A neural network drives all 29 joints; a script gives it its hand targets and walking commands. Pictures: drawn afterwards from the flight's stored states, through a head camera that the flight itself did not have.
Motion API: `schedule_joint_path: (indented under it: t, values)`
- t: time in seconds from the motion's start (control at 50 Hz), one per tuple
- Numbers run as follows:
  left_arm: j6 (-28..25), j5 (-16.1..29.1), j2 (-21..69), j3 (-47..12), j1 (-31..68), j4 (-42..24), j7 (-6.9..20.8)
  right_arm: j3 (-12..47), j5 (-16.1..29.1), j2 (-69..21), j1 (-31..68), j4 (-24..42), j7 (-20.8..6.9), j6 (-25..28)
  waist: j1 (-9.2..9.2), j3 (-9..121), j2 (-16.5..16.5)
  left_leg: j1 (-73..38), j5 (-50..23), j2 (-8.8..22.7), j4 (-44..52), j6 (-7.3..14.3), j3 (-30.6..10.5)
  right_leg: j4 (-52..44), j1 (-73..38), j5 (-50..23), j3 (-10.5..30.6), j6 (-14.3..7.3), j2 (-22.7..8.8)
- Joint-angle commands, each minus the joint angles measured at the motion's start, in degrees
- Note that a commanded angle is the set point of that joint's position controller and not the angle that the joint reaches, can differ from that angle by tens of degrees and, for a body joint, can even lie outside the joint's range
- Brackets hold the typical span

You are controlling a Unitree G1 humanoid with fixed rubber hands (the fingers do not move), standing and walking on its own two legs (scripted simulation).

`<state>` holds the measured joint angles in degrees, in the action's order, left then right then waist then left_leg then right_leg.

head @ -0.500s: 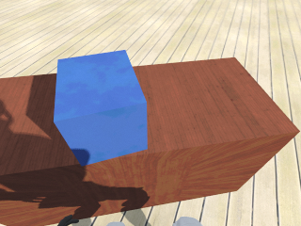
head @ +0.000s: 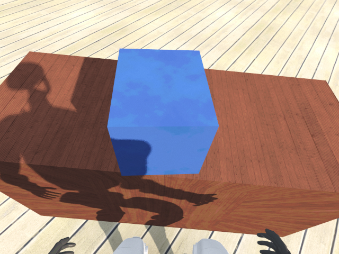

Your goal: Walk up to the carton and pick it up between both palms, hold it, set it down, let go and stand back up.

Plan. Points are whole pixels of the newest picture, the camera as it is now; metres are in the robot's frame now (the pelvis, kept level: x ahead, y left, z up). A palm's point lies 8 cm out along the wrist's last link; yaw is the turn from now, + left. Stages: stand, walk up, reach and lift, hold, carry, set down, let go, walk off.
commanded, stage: walk up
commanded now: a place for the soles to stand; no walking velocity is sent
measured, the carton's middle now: (160, 113) +0.46 +0.04 +0.03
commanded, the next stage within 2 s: none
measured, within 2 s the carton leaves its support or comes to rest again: neither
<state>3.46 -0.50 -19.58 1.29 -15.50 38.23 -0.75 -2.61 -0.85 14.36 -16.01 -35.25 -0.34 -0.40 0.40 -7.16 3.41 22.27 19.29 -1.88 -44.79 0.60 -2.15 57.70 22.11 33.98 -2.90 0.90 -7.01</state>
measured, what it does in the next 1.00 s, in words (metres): steps on the spot: right foot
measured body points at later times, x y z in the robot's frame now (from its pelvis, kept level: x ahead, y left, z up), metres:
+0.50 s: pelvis +0.02 -0.01 +0.02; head +0.02 -0.01 +0.47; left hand +0.11 +0.27 -0.08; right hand +0.15 -0.26 -0.08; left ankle +0.05 +0.12 -0.71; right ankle +0.02 -0.15 -0.71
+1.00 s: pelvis +0.02 -0.01 +0.01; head +0.04 -0.01 +0.46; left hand +0.10 +0.27 -0.09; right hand +0.19 -0.26 -0.08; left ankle +0.05 +0.12 -0.71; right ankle +0.02 -0.15 -0.71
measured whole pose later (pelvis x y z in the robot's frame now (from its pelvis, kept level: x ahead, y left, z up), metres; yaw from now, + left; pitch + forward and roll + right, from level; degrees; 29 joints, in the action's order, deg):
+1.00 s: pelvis +0.02 -0.01 +0.01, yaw +8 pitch -2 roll -1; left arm 1.1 -0.4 -16.8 0.3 -15.1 37.4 -0.2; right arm -1.8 -0.6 16.3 -14.3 -35.8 -0.9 -1.6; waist 0.6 -3.2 -0.6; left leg 20.8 16.4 -3.7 -39.7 -0.8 -9.8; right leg 37.0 12.7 22.0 -7.6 1.5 -4.1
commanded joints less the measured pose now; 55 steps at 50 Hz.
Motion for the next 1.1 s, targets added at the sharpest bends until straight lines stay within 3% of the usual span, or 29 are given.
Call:
schedule_joint_path:
  t: [0.0, 0.06, 0.1, 0.12, 0.14, 0.16, 0.18, 0.2, 0.22, 0.26, 0.3, 0.34, 0.4, 0.44, 0.46, 0.5, 0.56, 0.58, 0.66, 0.68, 0.72, 0.8, 0.88, 0.9, 0.92, 0.98, 1.02, 1.06, 1.08]
  values:
    - [-1.47, 0.46, -3.96, 1.28, -2.32, -4.95, -0.34, -3.62, -0.58, 12.35, 0.02, 5.42, 1.91, 0.95, -0.77, 5.96, -14.14, -6.53, -15.55, 16.04, 20.33, 13.74, -23.55, 1.15, 7.25, -1.05, 4.68, -0.23, 1.35]
    - [-2.63, -0.08, -3.32, 1.07, -3.77, -4.37, -0.21, -2.48, -0.86, 10.96, -0.14, 4.92, 1.49, 0.52, -0.77, 10.68, -14.16, -7.94, -20.69, 13.73, 16.8, 12.08, -19.82, -10.18, 0.28, -2.88, 2.54, -0.2, 2.94]
    - [-3.39, -0.15, -2.5, 1.06, -4.36, -4.46, 0.05, -1.9, 0.05, 9.95, 2.8, 5.09, 1.18, 0.0, 1.02, 11.11, -14.85, -3.85, -18.86, 10.54, 13.89, 8.66, -15.52, -23.3, -7.93, -15.07, 1.64, -0.9, 4.08]
    - [-3.73, 0.02, -2.61, 1.13, -5.42, -3.86, 0.15, -1.63, 0.35, 9.39, 3.54, 4.87, 0.99, -0.16, 1.99, 10.93, -13.15, -2.37, -17.41, 9.16, 11.39, 6.88, -14.07, -29.27, -11.79, -21.72, 1.72, -1.7, 4.67]
    - [-4.18, -0.8, -4.72, 1.46, -5.05, -4.45, 0.09, -1.04, 0.77, 7.79, 2.31, 5.0, 0.71, 0.12, 1.48, 12.31, -10.23, 0.01, -15.28, 8.23, 9.92, 4.71, -13.99, -29.65, -15.31, -25.02, 5.54, -2.86, 1.9]
    - [-4.38, -1.14, -7.02, 2.04, -3.11, -5.27, 0.03, -0.23, 1.19, 6.52, 0.8, 5.34, 0.47, 0.25, 0.66, 12.36, -4.76, 2.3, -9.78, 5.67, 7.21, 2.27, -11.2, -32.55, -15.34, -21.86, 12.45, -4.46, -3.61]
    - [-4.13, -0.79, -8.71, 2.51, 1.03, -5.74, -0.08, -0.19, 1.58, 5.21, -1.27, 4.47, 0.28, -0.06, -1.2, 9.98, -2.75, -0.23, -0.85, 1.35, 6.63, -0.09, -6.46, -35.65, -7.8, -12.81, 17.3, -7.07, -7.53]
    - [-4.0, -0.43, -9.19, 2.74, 3.89, -6.09, 0.19, -0.87, 0.99, 6.61, -2.61, 3.45, 0.43, -0.49, -2.65, 6.97, -3.02, -7.76, 0.76, 1.67, 8.08, -0.66, -3.17, -35.48, 2.26, -6.83, 16.61, -8.54, -8.71]
    - [-3.84, 0.05, -7.19, 2.22, 4.68, -5.66, 0.8, -1.5, 0.12, 7.66, -3.0, 3.56, 0.36, -0.37, -3.04, 5.44, -2.93, -11.41, -0.48, 3.15, 12.07, 0.34, -7.11, -35.46, 6.26, -3.1, 13.69, -7.09, -6.17]
    - [-3.64, 0.72, -3.59, 1.09, 1.92, -5.86, 1.16, -1.82, 0.71, 9.87, -0.31, 2.87, -0.1, 0.48, -0.61, 3.9, -4.25, -3.46, 1.28, 5.01, 16.19, 2.06, -12.36, -33.84, -0.72, -5.44, 6.72, -3.67, 0.59]
    - [-3.84, 0.49, -4.51, 1.38, 1.12, -5.25, 1.14, -1.47, 0.98, 8.91, 0.89, 3.17, -0.32, 1.15, -0.07, 2.47, -1.46, 0.83, 0.25, 4.76, 17.14, 2.14, -12.38, -32.54, -4.57, -8.73, 6.79, -3.23, 0.28]
    - [-3.98, 0.45, -4.98, 1.89, 0.59, -4.77, 1.45, -1.55, 0.75, 8.61, 0.55, 3.28, -0.17, 1.42, -0.32, 3.03, -0.74, -1.82, -0.78, 3.68, 16.63, 1.36, -11.26, -33.69, -2.84, -7.37, 7.57, -3.94, -0.92]
    - [-4.38, 0.46, -4.23, 1.48, 0.34, -5.27, 1.32, -1.29, 0.7, 8.56, -0.12, 2.83, -0.06, 1.69, -0.45, 4.76, -2.84, -2.04, -6.95, 3.94, 16.52, 1.17, -11.78, -32.54, -5.91, -12.56, 5.72, -3.61, -0.26]
    - [-4.4, 0.55, -4.32, 1.43, 0.21, -5.06, 1.35, -1.35, 0.72, 8.18, 0.13, 3.05, 0.01, 1.72, -0.25, 5.99, -1.97, -2.94, -8.5, 4.14, 16.14, 1.31, -11.69, -32.09, -6.99, -13.7, 5.03, -3.65, -0.22]
    - [-4.33, 0.42, -4.1, 1.39, 0.07, -5.28, 1.3, -1.25, 0.59, 8.33, 0.41, 3.0, 0.02, 1.71, 0.08, 6.26, -3.45, -2.94, -9.14, 3.9, 15.95, 1.49, -11.62, -32.04, -7.26, -14.46, 5.02, -3.67, -0.46]
    - [-4.04, 0.3, -4.31, 1.47, 0.11, -5.39, 1.22, -1.29, 0.52, 8.34, 0.28, 2.85, 0.09, 1.55, -0.21, 6.38, -1.91, -2.88, -7.52, 3.46, 15.72, 1.33, -11.58, -32.6, -6.96, -13.01, 4.92, -3.96, -0.99]
    - [-3.95, 0.25, -4.94, 1.51, 0.1, -5.45, 1.04, -1.23, 0.61, 7.98, -0.74, 2.65, 0.06, 1.62, -0.59, 7.91, -2.61, -3.45, -12.86, 3.47, 14.66, 1.31, -11.19, -31.23, -9.0, -17.43, 3.59, -3.9, -0.78]
    - [-3.91, 0.29, -5.15, 1.55, -0.36, -5.32, 1.02, -1.08, 0.59, 8.38, -0.56, 2.76, 0.12, 1.67, 0.05, 8.52, -3.81, -4.06, -15.19, 3.56, 14.59, 1.75, -11.73, -30.44, -9.44, -19.59, 3.55, -3.86, -0.6]
    - [-3.53, 0.21, -5.41, 1.43, -0.38, -5.36, 1.0, -1.14, 0.39, 8.38, -0.39, 2.91, 0.25, 1.47, 0.04, 9.66, -4.82, -3.71, -14.63, 3.63, 15.06, 1.93, -12.15, -29.12, -10.93, -19.86, 2.56, -3.97, -0.76]
    - [-3.47, 0.29, -4.88, 1.33, -0.64, -5.26, 0.95, -1.24, 0.57, 8.93, -0.17, 3.03, 0.24, 1.41, 0.22, 9.97, -6.44, -3.93, -14.87, 3.92, 14.96, 2.01, -12.44, -29.19, -11.05, -19.56, 2.12, -3.77, -0.22]
    - [-3.34, 0.07, -5.02, 1.52, -0.4, -5.42, 0.86, -1.34, 0.59, 9.12, -0.44, 2.86, 0.34, 1.29, 0.11, 9.58, -5.61, -1.85, -14.97, 4.06, 15.66, 2.31, -13.87, -28.34, -12.71, -19.92, 1.66, -3.82, 0.05]
    - [-3.49, 0.06, -5.36, 1.66, -0.21, -5.29, 0.8, -1.31, 0.6, 8.63, 0.27, 3.33, 0.39, 1.23, 0.16, 9.22, -5.34, -2.64, -18.73, 3.03, 13.26, 1.81, -11.87, -28.81, -12.32, -22.52, 1.86, -4.04, -1.05]
    - [-3.26, 0.2, -5.15, 1.54, -0.12, -4.99, 0.73, -1.42, 0.56, 8.36, 0.43, 3.67, 0.4, 1.11, 0.1, 8.27, -5.26, -2.12, -17.99, 3.14, 13.4, 2.33, -12.78, -28.78, -12.02, -21.86, 1.05, -4.05, -1.05]
    - [-3.54, 0.29, -7.21, 2.52, 0.41, -5.91, 0.15, -2.35, 0.38, 11.14, 2.3, 4.0, -0.04, 0.26, 0.51, 5.82, -6.88, -1.26, -24.29, 1.63, 9.43, 2.2, -10.68, -28.19, -10.69, -28.48, 3.0, -5.2, -3.19]
    - [-3.69, 0.05, -8.94, 3.1, -0.09, -5.64, -0.1, -2.28, 0.3, 11.1, 2.39, 4.2, -0.28, -0.18, 0.45, 7.17, -3.87, -1.69, -25.72, 1.18, 5.53, 1.67, -8.91, -28.35, -11.22, -32.38, 3.28, -6.42, -5.26]
    - [-3.42, -0.17, -9.96, 3.56, -0.98, -5.71, -0.46, -2.27, -0.23, 9.8, 1.12, 4.66, -0.69, -0.96, 0.9, 8.13, 0.06, -3.14, -20.49, 0.39, 0.66, 0.76, -5.43, -28.61, -10.06, -38.32, 5.68, -11.03, -11.04]
    - [-2.88, -0.32, -9.79, 3.48, 1.11, -6.09, -0.62, -2.51, -0.02, 9.67, 0.59, 4.94, -1.12, -1.01, -0.05, 8.78, 1.05, -6.37, -18.4, 0.79, 2.12, 1.5, -4.88, -27.88, -6.24, -32.67, 3.93, -10.9, -10.13]
    - [-2.29, -0.07, -8.98, 3.22, 2.12, -6.64, -0.36, -3.14, -0.1, 11.04, 0.99, 5.3, -1.4, -1.05, -0.69, 8.73, 0.43, -8.35, -19.69, 2.55, 6.62, 3.57, -8.61, -25.41, -2.81, -21.78, 2.31, -7.86, -5.85]
    - [-2.11, 0.06, -7.49, 2.63, 2.16, -7.26, -0.23, -3.28, -0.15, 11.68, 1.42, 5.56, -1.47, -1.1, -1.03, 8.32, -2.41, -8.05, -17.41, 4.6, 10.85, 5.04, -11.96, -22.48, -2.04, -16.27, 0.72, -5.85, -2.9]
